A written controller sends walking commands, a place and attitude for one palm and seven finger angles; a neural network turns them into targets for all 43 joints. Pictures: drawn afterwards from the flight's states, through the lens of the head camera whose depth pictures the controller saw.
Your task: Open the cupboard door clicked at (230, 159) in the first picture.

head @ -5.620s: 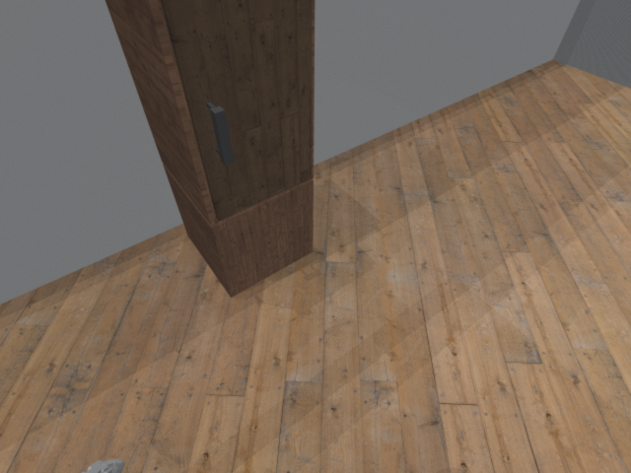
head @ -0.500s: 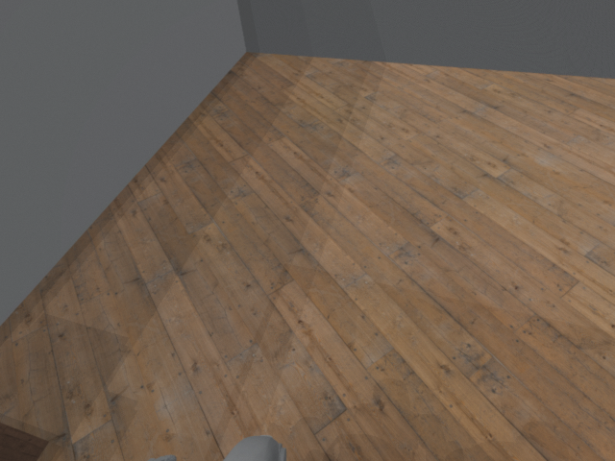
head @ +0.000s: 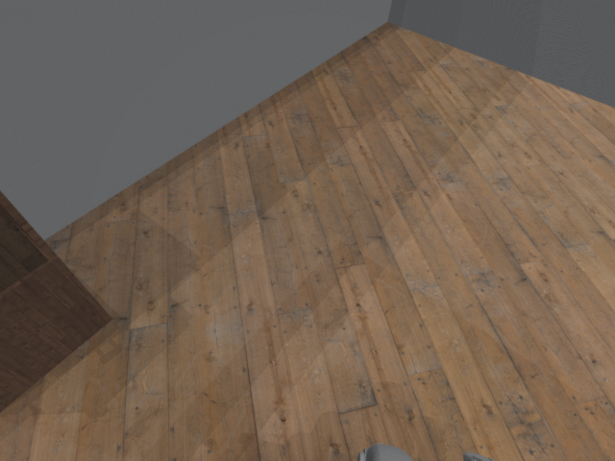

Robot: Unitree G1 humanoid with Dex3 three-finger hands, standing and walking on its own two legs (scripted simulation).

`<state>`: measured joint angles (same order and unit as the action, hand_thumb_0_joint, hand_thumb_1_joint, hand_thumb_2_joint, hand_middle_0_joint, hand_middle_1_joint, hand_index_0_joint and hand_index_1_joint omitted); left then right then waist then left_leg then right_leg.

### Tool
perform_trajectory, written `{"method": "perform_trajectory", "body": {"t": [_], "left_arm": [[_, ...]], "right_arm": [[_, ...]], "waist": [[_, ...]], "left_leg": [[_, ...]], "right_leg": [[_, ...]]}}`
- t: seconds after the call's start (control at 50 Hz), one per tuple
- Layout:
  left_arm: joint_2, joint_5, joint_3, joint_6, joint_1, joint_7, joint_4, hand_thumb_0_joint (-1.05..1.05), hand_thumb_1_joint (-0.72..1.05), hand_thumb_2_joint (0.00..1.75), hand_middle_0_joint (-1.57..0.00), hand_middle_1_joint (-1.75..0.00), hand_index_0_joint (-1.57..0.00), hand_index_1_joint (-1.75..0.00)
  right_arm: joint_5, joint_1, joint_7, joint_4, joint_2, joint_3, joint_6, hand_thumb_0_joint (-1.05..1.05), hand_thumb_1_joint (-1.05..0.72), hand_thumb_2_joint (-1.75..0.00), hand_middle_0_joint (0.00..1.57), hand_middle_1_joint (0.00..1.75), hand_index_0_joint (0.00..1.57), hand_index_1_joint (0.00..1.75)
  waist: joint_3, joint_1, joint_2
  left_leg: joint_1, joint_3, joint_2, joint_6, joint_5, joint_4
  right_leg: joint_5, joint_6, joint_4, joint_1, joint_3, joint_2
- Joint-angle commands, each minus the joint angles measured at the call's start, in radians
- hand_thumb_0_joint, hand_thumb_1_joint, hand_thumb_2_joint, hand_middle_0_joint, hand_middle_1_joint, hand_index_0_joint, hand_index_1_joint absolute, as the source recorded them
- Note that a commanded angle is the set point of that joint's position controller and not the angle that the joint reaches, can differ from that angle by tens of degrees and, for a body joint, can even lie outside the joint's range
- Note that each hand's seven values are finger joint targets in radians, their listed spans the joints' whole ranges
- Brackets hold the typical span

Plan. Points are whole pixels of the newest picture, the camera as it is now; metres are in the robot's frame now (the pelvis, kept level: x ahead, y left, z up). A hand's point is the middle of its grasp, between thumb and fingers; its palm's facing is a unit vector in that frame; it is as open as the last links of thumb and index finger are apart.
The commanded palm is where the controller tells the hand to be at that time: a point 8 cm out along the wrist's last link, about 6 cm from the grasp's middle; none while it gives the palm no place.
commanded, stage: turn to face it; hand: left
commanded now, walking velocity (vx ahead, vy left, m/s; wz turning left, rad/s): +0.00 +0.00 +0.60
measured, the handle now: out of the picture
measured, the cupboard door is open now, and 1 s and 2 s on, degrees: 0 0 0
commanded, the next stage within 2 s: take the last steps up to it in 1.40 s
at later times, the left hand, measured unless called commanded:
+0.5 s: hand out of the picture +0.02 +0.17 -0.14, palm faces +0.30 -0.91 -0.27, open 7.4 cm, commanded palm none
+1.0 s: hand out of the picture -0.07 +0.23 -0.15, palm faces +0.59 -0.76 -0.28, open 7.4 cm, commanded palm none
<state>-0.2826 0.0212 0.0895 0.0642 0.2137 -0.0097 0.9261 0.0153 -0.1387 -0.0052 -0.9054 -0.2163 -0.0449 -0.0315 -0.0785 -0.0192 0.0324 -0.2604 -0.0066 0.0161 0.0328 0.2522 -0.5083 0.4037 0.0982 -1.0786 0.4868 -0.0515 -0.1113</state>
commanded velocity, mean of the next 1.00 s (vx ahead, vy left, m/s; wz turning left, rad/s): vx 0.00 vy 0.00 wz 0.60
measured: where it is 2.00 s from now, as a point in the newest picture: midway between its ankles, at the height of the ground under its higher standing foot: outside the picture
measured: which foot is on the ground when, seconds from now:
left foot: down 0.00-0.24, up 0.26-0.64, down 0.66-1.00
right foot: up 0.00-0.22, down 0.24-0.66, up 0.68-1.00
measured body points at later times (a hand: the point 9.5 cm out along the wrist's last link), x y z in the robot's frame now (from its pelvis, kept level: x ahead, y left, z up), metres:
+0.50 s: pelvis -0.01 -0.04 +0.00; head +0.03 -0.06 +0.45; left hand +0.01 +0.22 -0.12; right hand +0.12 -0.28 -0.15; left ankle -0.06 +0.10 -0.67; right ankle +0.02 -0.15 -0.74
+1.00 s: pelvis -0.03 -0.01 +0.00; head +0.00 +0.01 +0.45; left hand -0.10 +0.27 -0.13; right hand +0.19 -0.17 -0.14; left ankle -0.06 +0.09 -0.74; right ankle +0.06 -0.14 -0.69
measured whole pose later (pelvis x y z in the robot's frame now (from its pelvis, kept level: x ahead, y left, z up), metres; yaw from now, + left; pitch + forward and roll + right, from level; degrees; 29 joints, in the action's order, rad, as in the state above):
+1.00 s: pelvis -0.03 -0.01 +0.00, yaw +36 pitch +0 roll -1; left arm -0.26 0.02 0.07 0.06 0.16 -0.01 0.88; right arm 0.02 -0.18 -0.01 -0.91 -0.22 -0.05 -0.04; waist -0.07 0.02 0.00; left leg -0.29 0.08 0.05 0.03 0.20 -0.48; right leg 0.43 0.09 -0.89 0.42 -0.01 -0.06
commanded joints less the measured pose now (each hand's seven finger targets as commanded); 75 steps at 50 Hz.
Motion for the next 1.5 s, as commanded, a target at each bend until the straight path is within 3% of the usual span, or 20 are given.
{"method": "perform_trajectory", "body": {"t": [0.0, 0.18, 0.22, 0.24, 0.34, 0.5, 0.58, 0.6, 0.64, 0.66, 0.78, 0.96, 1.04, 1.06, 1.08, 1.1, 1.2, 1.36, 1.44, 1.48], "left_arm": [[-0.057, -0.007, 0.008, -0.032, -0.038, -0.004, -0.104, 0.00, 0.90, 0.90, -0.20, -0.30, -0.20, -0.30], [-0.067, -0.018, 0.007, -0.061, 0.061, -0.017, -0.118, 0.00, 0.90, 0.90, -0.20, -0.30, -0.20, -0.30], [-0.213, 0.007, 0.031, -0.071, 0.076, -0.026, -0.129, 0.00, 0.90, 0.90, -0.20, -0.30, -0.20, -0.30], [-0.190, -0.003, 0.027, -0.071, 0.053, -0.029, -0.142, 0.00, 0.90, 0.90, -0.20, -0.30, -0.20, -0.30], [-0.085, 0.001, -0.005, -0.075, -0.068, -0.026, -0.156, 0.00, 0.90, 0.90, -0.20, -0.30, -0.20, -0.30], [-0.153, 0.010, 0.014, -0.063, 0.049, -0.022, -0.095, 0.00, 0.90, 0.90, -0.20, -0.30, -0.20, -0.30], [-0.162, 0.005, 0.026, -0.052, 0.045, -0.016, -0.080, 0.00, 0.90, 0.90, -0.20, -0.30, -0.20, -0.30], [-0.154, -0.004, 0.026, -0.046, 0.039, -0.013, -0.083, 0.00, 0.90, 0.90, -0.20, -0.30, -0.20, -0.30], [-0.042, -0.009, -0.002, -0.038, 0.001, -0.003, -0.156, 0.00, 0.90, 0.90, -0.20, -0.30, -0.20, -0.30], [-0.065, 0.000, -0.005, -0.026, -0.073, -0.014, -0.171, 0.00, 0.90, 0.90, -0.20, -0.30, -0.20, -0.30], [-0.066, -0.005, 0.009, -0.032, -0.011, 0.002, -0.092, 0.00, 0.90, 0.90, -0.20, -0.30, -0.20, -0.30], [-0.049, -0.012, -0.002, -0.039, -0.075, -0.010, -0.142, 0.00, 0.90, 0.90, -0.20, -0.30, -0.20, -0.30], [-0.055, -0.018, -0.001, -0.053, 0.046, -0.017, -0.121, 0.00, 0.90, 0.90, -0.20, -0.30, -0.20, -0.30], [-0.094, -0.012, 0.006, -0.064, 0.078, -0.022, -0.118, 0.00, 0.90, 0.90, -0.20, -0.30, -0.20, -0.30], [-0.183, 0.006, 0.024, -0.073, 0.096, -0.030, -0.120, 0.00, 0.90, 0.90, -0.20, -0.30, -0.20, -0.30], [-0.216, 0.003, 0.018, -0.064, 0.065, -0.027, -0.140, 0.00, 0.90, 0.90, -0.20, -0.30, -0.20, -0.30], [-0.081, -0.001, -0.009, -0.078, -0.061, -0.025, -0.147, 0.00, 0.90, 0.90, -0.20, -0.30, -0.20, -0.30], [-0.128, 0.013, 0.005, -0.073, 0.109, -0.023, -0.048, 0.00, 0.90, 0.90, -0.20, -0.30, -0.20, -0.30], [-0.145, 0.010, 0.012, -0.065, 0.097, -0.023, -0.021, 0.00, 0.90, 0.90, -0.20, -0.30, -0.20, -0.30], [-0.108, -0.008, 0.007, -0.055, 0.076, -0.022, -0.016, 0.00, 0.90, 0.90, -0.20, -0.30, -0.20, -0.30]], "right_arm": [[0.005, -0.043, 0.013, 0.052, -0.216, -0.066, 0.019, 0.00, -0.90, -0.90, 0.20, 0.30, 0.20, 0.30], [0.000, -0.004, 0.006, 0.075, -0.198, -0.080, 0.004, 0.00, -0.90, -0.90, 0.20, 0.30, 0.20, 0.30], [-0.005, -0.029, -0.002, 0.115, -0.099, -0.067, 0.007, 0.00, -0.90, -0.90, 0.20, 0.30, 0.20, 0.30], [0.009, -0.037, -0.002, 0.099, -0.157, -0.081, -0.006, 0.00, -0.90, -0.90, 0.20, 0.30, 0.20, 0.30], [0.008, -0.057, -0.028, 0.045, -0.115, -0.068, -0.026, 0.00, -0.90, -0.90, 0.20, 0.30, 0.20, 0.30], [-0.003, 0.053, -0.030, 0.070, -0.092, -0.045, -0.019, 0.00, -0.90, -0.90, 0.20, 0.30, 0.20, 0.30], [-0.003, -0.009, -0.023, 0.064, -0.103, -0.043, -0.001, 0.00, -0.90, -0.90, 0.20, 0.30, 0.20, 0.30], [0.000, -0.062, -0.024, 0.053, -0.138, -0.051, 0.006, 0.00, -0.90, -0.90, 0.20, 0.30, 0.20, 0.30], [0.002, -0.182, -0.013, 0.037, -0.333, -0.097, 0.015, 0.00, -0.90, -0.90, 0.20, 0.30, 0.20, 0.30], [0.002, -0.231, -0.004, 0.008, -0.322, -0.095, 0.014, 0.00, -0.90, -0.90, 0.20, 0.30, 0.20, 0.30], [0.004, -0.022, 0.013, 0.066, -0.213, -0.057, 0.024, 0.00, -0.90, -0.90, 0.20, 0.30, 0.20, 0.30], [0.010, -0.069, 0.008, 0.057, -0.224, -0.075, 0.007, 0.00, -0.90, -0.90, 0.20, 0.30, 0.20, 0.30], [0.004, -0.016, 0.006, 0.078, -0.209, -0.079, -0.002, 0.00, -0.90, -0.90, 0.20, 0.30, 0.20, 0.30], [-0.004, -0.015, 0.001, 0.082, -0.176, -0.075, -0.001, 0.00, -0.90, -0.90, 0.20, 0.30, 0.20, 0.30], [-0.011, -0.039, -0.004, 0.100, -0.102, -0.064, 0.002, 0.00, -0.90, -0.90, 0.20, 0.30, 0.20, 0.30], [0.002, -0.028, -0.003, 0.116, -0.122, -0.071, 0.000, 0.00, -0.90, -0.90, 0.20, 0.30, 0.20, 0.30], [0.009, -0.076, -0.022, 0.034, -0.110, -0.066, -0.026, 0.00, -0.90, -0.90, 0.20, 0.30, 0.20, 0.30], [-0.005, 0.046, -0.013, 0.038, -0.072, -0.034, -0.016, 0.00, -0.90, -0.90, 0.20, 0.30, 0.20, 0.30], [-0.011, -0.012, -0.003, 0.010, -0.069, -0.022, 0.001, 0.00, -0.90, -0.90, 0.20, 0.30, 0.20, 0.30], [-0.005, -0.089, -0.001, -0.017, -0.110, -0.027, 0.019, 0.00, -0.90, -0.90, 0.20, 0.30, 0.20, 0.30]], "waist": [[0.113, 0.046, -0.172], [0.151, -0.016, -0.142], [0.141, -0.026, 0.273], [0.140, -0.020, 0.233], [0.028, 0.040, 0.140], [0.073, -0.026, 0.180], [0.129, 0.002, 0.165], [0.154, 0.036, 0.110], [0.184, 0.104, -0.376], [0.191, 0.133, -0.290], [0.116, 0.031, -0.181], [0.125, 0.060, -0.202], [0.153, 0.000, -0.174], [0.161, -0.019, -0.082], [0.160, -0.024, 0.190], [0.126, -0.018, 0.216], [0.024, 0.051, 0.122], [0.073, -0.036, 0.186], [0.132, -0.009, 0.198], [0.159, 0.036, 0.062]], "left_leg": [[0.135, 0.275, -0.240, 0.135, -0.353, 0.170], [-0.083, 0.352, -0.143, 0.066, -0.305, 0.000], [-0.372, 0.068, 0.078, -0.075, 0.326, -0.400], [-0.329, 0.123, 0.015, -0.065, 0.322, -0.564], [-0.317, 0.029, -0.044, -0.103, 0.118, -0.700], [-0.197, -0.077, -0.050, -0.106, 0.197, -0.341], [-0.042, -0.120, -0.033, -0.082, 0.077, -0.068], [0.093, -0.097, -0.046, -0.068, -0.053, 0.065], [0.307, 0.409, -0.439, 0.145, -0.599, 0.159], [0.244, 0.406, -0.444, 0.185, -0.482, 0.153], [0.092, 0.223, -0.231, 0.112, -0.332, 0.179], [0.095, 0.390, -0.221, 0.144, -0.319, 0.150], [-0.044, 0.391, -0.152, 0.090, -0.284, 0.058], [-0.151, 0.353, -0.099, 0.040, -0.179, -0.022], [-0.343, 0.166, 0.043, -0.045, 0.131, -0.242], [-0.347, 0.103, 0.063, -0.067, 0.326, -0.454], [-0.300, 0.064, -0.020, -0.089, 0.108, -0.711], [-0.194, -0.035, -0.023, -0.099, 0.225, -0.350], [-0.038, -0.075, -0.006, -0.080, 0.136, -0.100], [0.181, -0.035, -0.058, -0.056, -0.109, 0.150]], "right_leg": [[0.007, 0.004, 0.077, 0.044, 0.042, 0.013], [-0.179, -0.029, 0.652, -0.374, 0.035, 0.065], [-0.267, -0.206, 0.827, -0.494, 0.439, -0.376], [-0.191, -0.243, 0.838, -0.368, 0.408, -0.382], [-0.327, -0.198, 0.775, -0.293, 0.069, -0.210], [-0.540, -0.220, 0.695, -0.393, -0.022, -0.262], [-0.562, -0.166, 0.558, -0.391, -0.093, -0.258], [-0.483, -0.122, 0.454, -0.303, -0.124, -0.241], [0.294, 0.002, 0.053, 0.123, -0.123, -0.037], [0.275, -0.013, -0.053, 0.112, -0.014, -0.037], [-0.010, -0.006, -0.030, 0.035, 0.034, -0.010], [0.043, -0.014, 0.242, -0.052, 0.048, 0.061], [-0.119, -0.031, 0.570, -0.312, 0.025, 0.094], [-0.171, -0.047, 0.716, -0.440, 0.084, 0.028], [-0.156, -0.140, 0.825, -0.542, 0.367, -0.244], [-0.198, -0.234, 0.837, -0.397, 0.436, -0.389], [-0.321, -0.200, 0.781, -0.257, 0.125, -0.188], [-0.616, -0.237, 0.705, -0.405, 0.067, -0.223], [-0.674, -0.208, 0.620, -0.404, 0.033, -0.214], [-0.499, -0.122, 0.476, -0.276, -0.039, -0.158]]}}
